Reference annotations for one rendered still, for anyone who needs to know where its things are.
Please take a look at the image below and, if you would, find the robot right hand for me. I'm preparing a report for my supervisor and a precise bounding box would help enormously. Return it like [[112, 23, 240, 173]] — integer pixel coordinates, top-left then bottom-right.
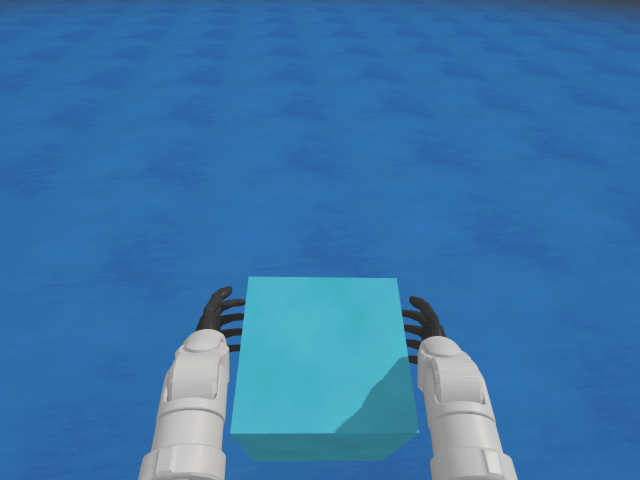
[[402, 296, 446, 365]]

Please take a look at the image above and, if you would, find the robot left hand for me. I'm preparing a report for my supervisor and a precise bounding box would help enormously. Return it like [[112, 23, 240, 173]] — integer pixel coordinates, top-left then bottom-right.
[[195, 286, 246, 353]]

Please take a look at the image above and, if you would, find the carton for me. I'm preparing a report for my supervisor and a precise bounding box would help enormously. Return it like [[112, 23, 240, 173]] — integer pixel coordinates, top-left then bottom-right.
[[230, 277, 419, 462]]

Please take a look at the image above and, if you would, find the left robot forearm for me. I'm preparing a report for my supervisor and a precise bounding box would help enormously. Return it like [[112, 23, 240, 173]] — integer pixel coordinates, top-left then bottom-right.
[[138, 329, 229, 480]]

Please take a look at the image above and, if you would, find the right robot forearm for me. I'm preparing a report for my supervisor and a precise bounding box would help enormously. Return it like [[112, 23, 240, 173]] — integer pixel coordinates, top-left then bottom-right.
[[418, 336, 518, 480]]

